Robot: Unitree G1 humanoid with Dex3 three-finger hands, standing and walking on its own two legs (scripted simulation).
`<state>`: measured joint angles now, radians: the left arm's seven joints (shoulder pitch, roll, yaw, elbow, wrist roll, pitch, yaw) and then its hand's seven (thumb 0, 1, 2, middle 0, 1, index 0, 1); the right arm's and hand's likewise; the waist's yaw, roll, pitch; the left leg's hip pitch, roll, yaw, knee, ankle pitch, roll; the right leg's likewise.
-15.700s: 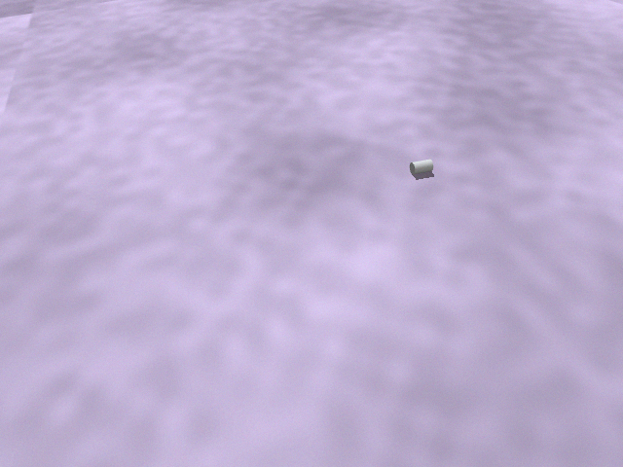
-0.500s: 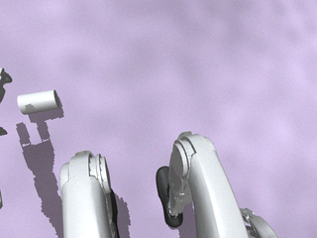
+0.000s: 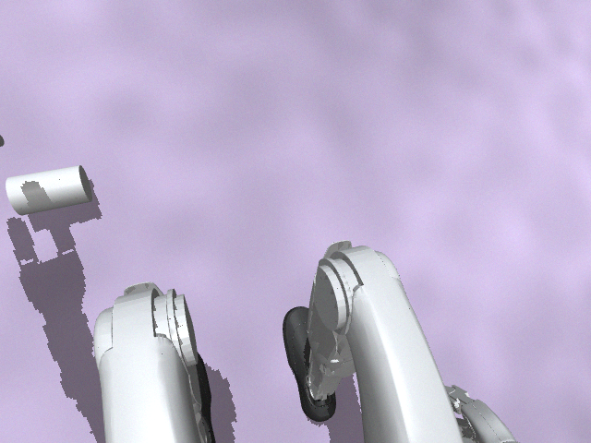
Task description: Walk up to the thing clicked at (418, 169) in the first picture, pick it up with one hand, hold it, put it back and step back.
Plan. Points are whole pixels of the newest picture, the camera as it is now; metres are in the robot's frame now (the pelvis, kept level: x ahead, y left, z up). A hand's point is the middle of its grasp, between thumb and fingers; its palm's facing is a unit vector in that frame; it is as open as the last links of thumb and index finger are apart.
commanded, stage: rise first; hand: left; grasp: from above
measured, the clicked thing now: (51, 189) +0.49 +0.31 -0.30
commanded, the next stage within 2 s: approach in 1.48 s
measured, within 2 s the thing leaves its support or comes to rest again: neither
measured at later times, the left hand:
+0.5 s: hand out of the picture +0.45 +0.34 -0.19, palm faces -0.45 -0.09 -0.89, open 13.2 cm
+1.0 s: hand out of the picture +0.45 +0.35 -0.18, palm faces -0.45 -0.08 -0.89, open 12.1 cm
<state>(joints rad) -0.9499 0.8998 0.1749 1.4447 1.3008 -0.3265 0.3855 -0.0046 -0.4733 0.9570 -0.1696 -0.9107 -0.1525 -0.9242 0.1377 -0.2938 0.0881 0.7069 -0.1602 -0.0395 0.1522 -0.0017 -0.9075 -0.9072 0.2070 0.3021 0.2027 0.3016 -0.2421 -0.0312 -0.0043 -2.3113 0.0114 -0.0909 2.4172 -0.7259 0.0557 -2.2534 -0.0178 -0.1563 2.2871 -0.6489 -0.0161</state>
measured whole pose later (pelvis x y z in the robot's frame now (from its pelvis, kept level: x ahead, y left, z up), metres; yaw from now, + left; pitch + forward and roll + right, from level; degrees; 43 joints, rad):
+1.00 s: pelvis +0.00 +0.00 +0.00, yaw +0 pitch +34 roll -11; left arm -0.95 0.91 0.15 1.43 1.29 -0.30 0.37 0.00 -0.20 0.74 -0.42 -0.69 -0.40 -0.71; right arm 0.16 -0.29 0.11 0.70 -0.15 -0.07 0.17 0.00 -0.91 -0.90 0.21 0.30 0.20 0.30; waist -0.27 -0.03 0.01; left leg -2.33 0.01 -0.10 2.43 -0.71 0.06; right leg -2.26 -0.02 -0.16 2.29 -0.63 -0.01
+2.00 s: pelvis -0.01 +0.00 -0.01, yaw -1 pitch +35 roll -11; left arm -1.09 0.86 0.10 1.52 1.34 -0.21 0.44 0.00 -0.13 0.68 -0.47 -0.61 -0.45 -0.62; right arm 0.20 -0.30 0.14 0.68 -0.15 -0.10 0.17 0.00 -0.90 -0.89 0.21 0.30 0.20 0.30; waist -0.35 -0.02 -0.02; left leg -2.35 0.01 -0.10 2.43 -0.70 0.06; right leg -2.29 -0.01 -0.16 2.29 -0.62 -0.01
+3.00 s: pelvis -0.01 +0.00 -0.02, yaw -2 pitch +32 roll -11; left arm -1.07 0.96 0.12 1.61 1.34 -0.31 0.44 0.00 -0.33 0.83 -0.30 -0.76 -0.27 -0.78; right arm 0.20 -0.32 0.18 0.68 -0.19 -0.10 0.17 0.00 -0.90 -0.90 0.21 0.30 0.20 0.30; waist -0.35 -0.06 0.08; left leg -2.35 0.01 -0.12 2.47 -0.70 0.05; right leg -2.29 -0.01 -0.18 2.32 -0.61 -0.01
